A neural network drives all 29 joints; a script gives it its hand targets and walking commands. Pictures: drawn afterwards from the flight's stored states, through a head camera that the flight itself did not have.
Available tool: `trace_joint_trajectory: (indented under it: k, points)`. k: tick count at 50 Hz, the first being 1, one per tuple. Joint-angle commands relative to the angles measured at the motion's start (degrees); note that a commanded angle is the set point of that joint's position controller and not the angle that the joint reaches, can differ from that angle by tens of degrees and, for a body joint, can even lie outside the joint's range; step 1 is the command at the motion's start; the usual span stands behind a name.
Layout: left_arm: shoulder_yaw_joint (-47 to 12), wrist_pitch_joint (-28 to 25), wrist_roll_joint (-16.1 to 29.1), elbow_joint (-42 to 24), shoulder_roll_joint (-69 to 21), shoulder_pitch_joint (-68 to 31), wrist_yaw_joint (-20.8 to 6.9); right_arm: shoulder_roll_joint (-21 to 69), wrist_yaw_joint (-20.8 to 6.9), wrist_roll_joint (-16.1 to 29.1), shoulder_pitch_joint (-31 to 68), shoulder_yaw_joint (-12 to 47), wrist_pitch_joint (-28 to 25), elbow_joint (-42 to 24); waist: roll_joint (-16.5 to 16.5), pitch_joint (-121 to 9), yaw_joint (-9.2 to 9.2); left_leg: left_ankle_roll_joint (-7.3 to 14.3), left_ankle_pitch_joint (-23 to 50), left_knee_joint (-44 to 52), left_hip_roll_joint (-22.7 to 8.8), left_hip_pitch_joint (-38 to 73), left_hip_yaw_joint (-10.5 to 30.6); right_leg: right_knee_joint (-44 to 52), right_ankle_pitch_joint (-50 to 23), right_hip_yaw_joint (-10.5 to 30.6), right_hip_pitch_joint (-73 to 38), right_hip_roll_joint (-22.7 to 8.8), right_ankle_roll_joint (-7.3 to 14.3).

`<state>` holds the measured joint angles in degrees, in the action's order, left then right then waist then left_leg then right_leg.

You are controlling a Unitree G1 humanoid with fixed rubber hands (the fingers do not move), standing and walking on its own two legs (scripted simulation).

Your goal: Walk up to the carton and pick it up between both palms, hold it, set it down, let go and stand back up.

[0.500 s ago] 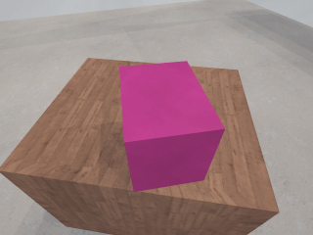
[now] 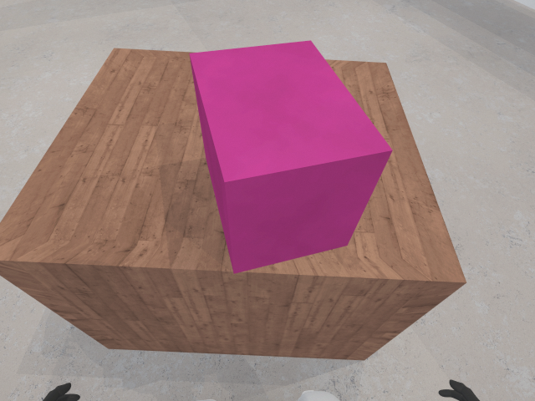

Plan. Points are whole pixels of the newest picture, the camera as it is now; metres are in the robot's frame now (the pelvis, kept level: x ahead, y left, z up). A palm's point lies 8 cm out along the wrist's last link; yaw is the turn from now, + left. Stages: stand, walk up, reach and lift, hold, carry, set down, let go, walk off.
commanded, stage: walk up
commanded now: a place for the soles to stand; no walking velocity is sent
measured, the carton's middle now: (273, 155) +0.52 +0.00 +0.04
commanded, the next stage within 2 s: none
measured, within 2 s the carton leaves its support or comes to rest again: neither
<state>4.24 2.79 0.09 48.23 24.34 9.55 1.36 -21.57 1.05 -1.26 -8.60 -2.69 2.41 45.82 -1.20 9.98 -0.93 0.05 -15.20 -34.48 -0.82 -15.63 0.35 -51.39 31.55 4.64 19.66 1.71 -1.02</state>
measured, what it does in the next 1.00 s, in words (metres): steps on the spot: right foot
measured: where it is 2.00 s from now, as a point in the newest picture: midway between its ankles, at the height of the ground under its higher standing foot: outside the picture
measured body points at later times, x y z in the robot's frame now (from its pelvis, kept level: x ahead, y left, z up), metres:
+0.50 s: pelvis -0.02 +0.00 +0.02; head -0.01 +0.00 +0.47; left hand +0.09 +0.30 -0.10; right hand +0.03 -0.32 -0.11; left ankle +0.04 +0.13 -0.73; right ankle -0.01 -0.13 -0.73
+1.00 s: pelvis +0.03 -0.03 +0.01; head +0.04 -0.03 +0.46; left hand +0.08 +0.28 -0.11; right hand +0.09 -0.35 -0.10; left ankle +0.04 +0.11 -0.72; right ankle +0.00 -0.13 -0.73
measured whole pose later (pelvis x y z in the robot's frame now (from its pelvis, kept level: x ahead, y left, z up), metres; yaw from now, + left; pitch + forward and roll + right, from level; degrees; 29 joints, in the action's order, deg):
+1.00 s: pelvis +0.03 -0.03 +0.01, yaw -3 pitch -3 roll +0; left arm 3.8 0.6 -2.4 49.9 19.3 18.2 -1.5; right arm -22.6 1.2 -0.8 -14.9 -4.2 -0.7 49.3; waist 1.1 4.1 0.8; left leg 0.8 -20.4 -31.6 -1.6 -11.6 0.3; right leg -29.1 18.5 1.2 7.3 1.7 1.6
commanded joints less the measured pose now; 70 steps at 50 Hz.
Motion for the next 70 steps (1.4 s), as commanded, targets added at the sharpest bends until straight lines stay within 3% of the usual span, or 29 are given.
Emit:
trace_joint_trajectory:
  k: [1,3,5,7,9,12,19,32,33,35,36,38,41,43,46,48,50,51,52,54,56,57,58,59,60,62,67,69,70]
  points:
    - [2.3,-1.1,-0.6,-2.9,8.9,3.6,-0.4,-15.4,0.5,-0.1,1.6,-3.3,-1.5,-6.4,9.2,-9.5,1.24,11.3,18.6,9.5,-15.7,4.0,13.3,12.7,-6.0,-1.7,-6.5,-1.4,1.3]
    - [2.5,-1.7,-1.2,-2.3,9.2,4.9,-0.5,-13.3,0.1,0.8,1.2,-2.0,-1.8,-6.7,5.3,-9.8,3.44,6.5,7.4,6.7,-14.3,-5.5,11.7,28.3,-20.3,1.4,-18.2,-2.8,3.0]
    - [1.8,-3.3,-0.5,-4.3,12.3,-1.8,-1.2,-11.7,-0.4,2.5,-1.3,-2.3,-1.6,-4.9,-1.4,-10.0,0.48,-0.2,-12.0,-1.2,-1.5,2.3,1.6,35.6,-4.5,20.0,-2.8,-16.8,9.2]
    - [1.1,-3.6,-0.3,-4.8,10.6,-8.2,-1.2,-11.3,-0.3,2.2,-2.7,-3.1,-1.4,-4.1,-7.3,-6.3,-1.51,1.5,-10.4,-6.1,-0.8,10.2,3.5,35.5,-9.2,15.0,6.8,-14.6,11.0]
    - [1.1,-3.4,0.4,-4.4,10.6,-8.9,-1.3,-11.2,-0.3,2.3,-3.7,-2.6,-2.7,-2.5,-7.8,-7.3,-2.70,1.4,-0.6,4.4,-3.4,12.6,4.4,31.8,-16.2,9.4,3.8,-11.5,6.6]
    - [1.0,-2.9,1.3,-1.3,7.9,-2.7,-2.0,-13.6,-0.6,1.2,0.8,-2.5,-3.6,-0.4,-0.5,-4.6,2.11,3.3,-11.6,15.8,-7.5,2.2,11.4,31.4,-2.8,6.4,-3.4,-5.7,3.0]
    - [0.9,-4.0,1.4,2.4,7.6,-2.5,-1.7,-11.3,-1.0,1.8,0.5,-2.2,-4.9,4.7,3.8,-5.7,1.36,1.6,-7.4,18.1,-6.3,2.0,8.6,34.2,-9.5,6.4,-8.0,-6.8,3.0]
    - [0.0,-4.6,1.4,7.8,8.6,-5.0,-1.1,-10.3,-0.5,2.8,1.4,-1.2,-4.6,9.6,-0.8,-8.6,-0.41,1.1,6.8,17.2,-7.2,10.0,5.2,35.9,-23.6,5.3,-9.0,-8.0,2.0]
    - [-0.4,-4.5,1.3,8.0,7.7,-5.7,-1.1,-11.1,-0.3,2.1,1.7,-1.1,-4.6,9.9,2.8,-9.0,-0.38,1.2,8.9,18.0,-7.3,10.1,5.2,35.9,-23.6,4.2,-9.7,-7.7,2.2]
    - [-0.1,-4.6,1.5,8.2,7.8,-4.5,-1.0,-11.7,-0.5,2.0,3.2,-1.5,-4.3,9.6,0.3,-9.5,0.87,1.9,6.5,17.9,-7.5,10.1,5.5,35.3,-22.7,3.9,-9.6,-7.3,2.3]
    - [1.0,-4.0,-1.1,5.9,6.5,-0.1,-1.7,-12.6,0.0,0.0,-2.5,-2.9,-4.8,8.2,1.3,-13.1,-0.67,4.1,-10.2,19.1,-8.1,14.6,7.9,30.7,-8.7,2.0,-7.9,-4.2,3.2]
    - [1.9,-3.0,-1.9,3.3,5.1,0.4,-2.3,-14.2,0.8,-1.3,-2.9,-3.8,-4.6,6.5,4.2,-7.5,-0.13,8.9,-21.7,23.8,-14.8,11.9,16.7,21.2,-6.7,-0.1,-0.4,-2.5,3.6]
    - [2.3,-2.6,-2.4,0.5,5.9,5.1,-2.8,-15.1,0.9,-1.8,-2.3,-4.8,-4.7,2.3,8.7,-4.8,1.45,10.0,-17.5,22.3,-17.5,5.2,16.7,19.9,-9.7,-0.5,-2.5,-5.9,3.8]
    - [2.7,-3.2,-2.6,0.6,7.8,8.0,-3.0,-14.1,0.4,-1.5,-0.3,-4.8,-4.3,0.0,5.2,-5.9,3.37,6.3,-20.8,19.5,-12.9,-1.7,10.6,24.1,-10.8,0.3,-10.6,-5.4,4.6]
    - [3.0,-3.8,-2.4,-2.1,10.4,5.9,-2.8,-7.9,-0.2,0.2,-0.7,-3.5,-4.1,-2.1,-6.4,-2.8,2.35,-0.3,-8.2,-1.5,1.3,-3.5,-1.7,41.6,2.3,19.0,-7.3,-13.8,10.8]
    - [3.1,-3.9,-2.8,-3.2,10.4,5.5,-2.0,-8.9,0.4,0.9,-1.9,-3.5,-4.6,-4.0,-6.3,-3.4,1.85,1.0,-10.9,-3.2,0.0,-5.6,0.8,35.8,-19.9,17.1,-12.7,-16.2,14.2]
    - [2.1,-3.3,-2.1,-4.3,9.1,5.0,-1.7,-9.0,1.2,0.6,-8.2,-3.0,-5.7,-1.4,-6.1,-5.9,-0.56,2.0,-0.3,10.9,-2.5,2.4,0.4,29.0,-36.1,10.9,-14.5,-13.6,10.4]
    - [1.6,-3.2,-1.4,-5.2,7.9,2.7,-2.1,-10.5,1.6,-0.1,-10.1,-3.5,-6.4,-1.0,-5.6,-8.0,-2.24,2.6,8.1,13.2,-4.1,11.8,2.6,26.1,-34.7,5.7,-8.3,-10.3,6.6]
    - [1.4,-3.2,-1.1,-5.9,6.9,2.4,-2.4,-15.7,1.9,-1.2,-10.6,-4.7,-6.5,-1.4,4.2,-8.2,-1.14,5.7,9.6,13.0,-9.8,16.2,13.3,19.0,-26.3,2.1,-1.2,-5.3,3.3]
    - [2.0,-2.6,-2.1,-7.8,6.6,4.5,-1.9,-15.6,1.7,-0.8,-13.4,-5.6,-5.5,-1.6,5.0,-8.6,-1.45,14.1,14.7,11.7,-18.9,16.6,19.8,13.9,-13.1,-0.9,1.8,-4.1,1.7]
    - [2.2,-3.1,-2.4,-7.8,7.0,6.6,-1.8,-16.2,1.5,-1.1,-10.9,-5.6,-4.9,-4.6,6.1,-7.1,0.52,13.1,19.5,9.5,-18.8,14.3,18.7,17.8,-13.8,-0.8,1.1,-5.2,2.0]
    - [2.5,-3.3,-2.7,-6.6,9.1,9.7,-1.6,-15.1,1.2,-0.9,-7.4,-5.0,-4.8,-5.5,6.1,-9.3,2.56,9.8,22.3,6.2,-16.5,10.8,15.5,23.3,-22.7,2.6,-5.5,-6.7,2.4]
    - [2.6,-3.7,-2.9,-6.3,10.5,10.1,-1.5,-14.3,1.1,-0.4,-5.9,-4.6,-4.6,-6.9,0.7,-8.9,2.88,5.7,22.2,-1.5,-11.0,5.6,10.1,28.4,-31.4,8.2,-10.6,-8.9,3.3]
    - [3.1,-3.9,-2.0,-5.9,12.7,10.2,-0.9,-12.9,1.0,0.5,-4.7,-4.0,-4.3,-6.6,-5.4,-7.1,3.63,0.6,15.5,-7.4,-3.7,-2.7,0.8,29.8,-45.6,11.6,-18.2,-12.5,4.9]
    - [2.7,-3.8,-1.8,-6.4,11.1,11.6,-0.8,-10.6,1.4,0.7,-3.3,-3.2,-4.2,-7.1,-5.8,-7.4,4.51,-0.6,-11.0,-13.3,0.9,-10.1,-2.0,30.1,-57.4,14.0,-24.6,-16.6,9.6]
    - [2.1,-3.2,-2.0,-7.7,9.1,11.9,-0.6,-9.2,2.0,0.2,-3.8,-2.3,-3.8,-7.4,-1.9,-6.3,4.32,0.5,-19.7,-17.1,-0.2,-17.5,0.5,26.0,-66.5,12.8,-30.4,-17.0,12.7]
    - [1.0,-2.4,-0.8,-9.9,9.2,6.3,1.2,-9.3,1.0,0.3,-4.0,-1.6,-3.8,-6.9,-4.6,-8.2,2.81,0.7,-5.1,0.8,-2.8,-4.9,-1.7,22.3,-67.8,6.5,-24.7,-13.8,10.1]
    - [-0.2,-2.6,0.7,-10.2,8.8,1.1,0.2,-11.2,1.4,0.5,-8.2,-2.1,-4.0,-4.4,-3.5,-7.7,-1.06,2.0,20.1,10.2,-3.9,9.1,0.7,18.3,-61.6,0.8,-12.6,-10.2,4.8]
    - [-0.5,-3.4,1.2,-10.4,7.9,2.3,-0.4,-15.2,1.8,-0.2,-9.8,-3.4,-4.1,-3.3,1.8,-11.0,-2.91,5.4,32.1,8.5,-8.6,18.7,7.4,10.9,-51.0,1.0,-4.4,-7.6,1.5]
